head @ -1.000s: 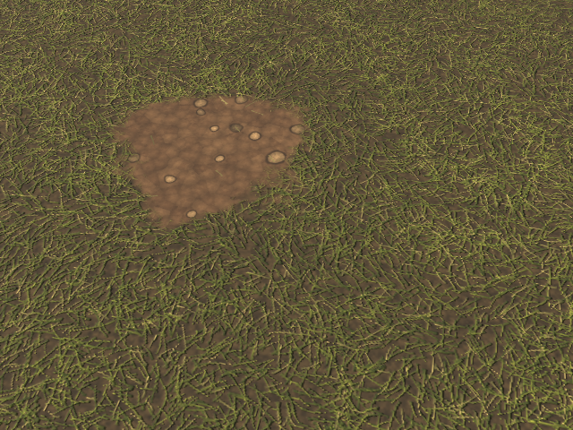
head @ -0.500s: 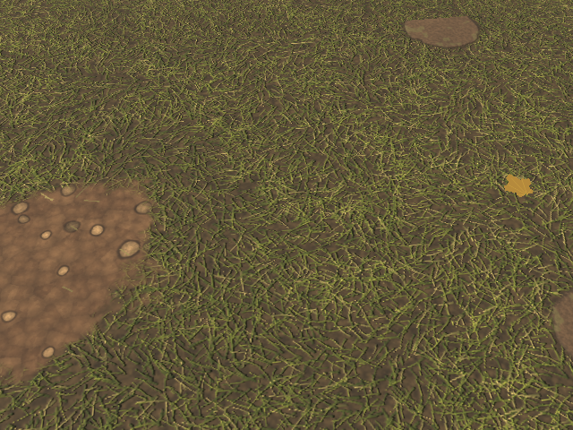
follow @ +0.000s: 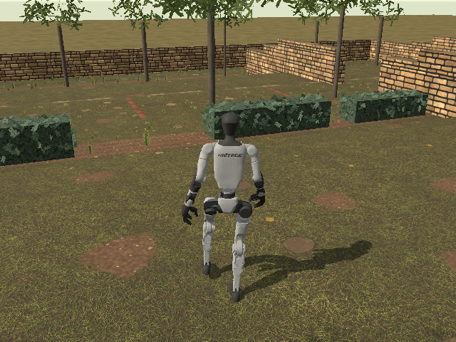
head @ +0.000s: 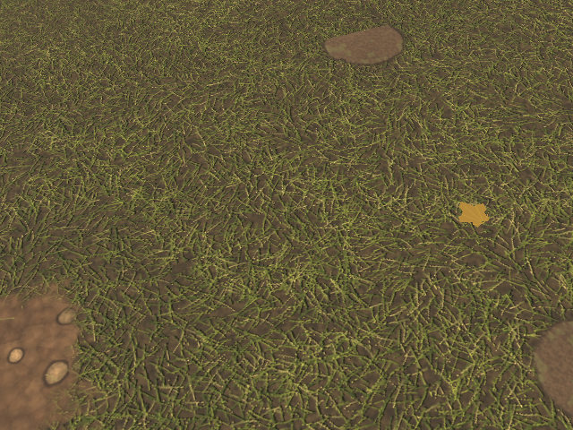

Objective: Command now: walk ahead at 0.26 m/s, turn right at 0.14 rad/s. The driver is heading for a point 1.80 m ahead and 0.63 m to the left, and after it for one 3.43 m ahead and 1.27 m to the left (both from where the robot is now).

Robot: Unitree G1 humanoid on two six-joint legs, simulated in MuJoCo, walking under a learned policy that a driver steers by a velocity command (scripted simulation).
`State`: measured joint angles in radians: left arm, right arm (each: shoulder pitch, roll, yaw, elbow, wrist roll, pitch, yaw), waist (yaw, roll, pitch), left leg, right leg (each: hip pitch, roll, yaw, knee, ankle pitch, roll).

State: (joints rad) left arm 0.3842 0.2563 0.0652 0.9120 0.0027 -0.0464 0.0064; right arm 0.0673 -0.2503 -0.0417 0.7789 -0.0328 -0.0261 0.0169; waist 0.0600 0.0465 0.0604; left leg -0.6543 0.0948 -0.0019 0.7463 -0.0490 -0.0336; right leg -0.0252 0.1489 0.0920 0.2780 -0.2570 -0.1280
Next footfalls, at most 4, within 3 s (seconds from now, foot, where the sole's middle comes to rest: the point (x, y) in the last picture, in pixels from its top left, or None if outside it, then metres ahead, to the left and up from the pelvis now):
0.12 left None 0.23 0.10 -0.78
0.64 right None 0.20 -0.09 -0.78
1.08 left None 0.09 0.10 -0.78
1.40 right None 0.20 -0.10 -0.78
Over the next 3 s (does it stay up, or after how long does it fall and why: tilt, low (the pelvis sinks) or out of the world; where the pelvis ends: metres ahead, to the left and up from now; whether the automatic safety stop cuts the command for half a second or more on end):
stays up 0.18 0.05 0.00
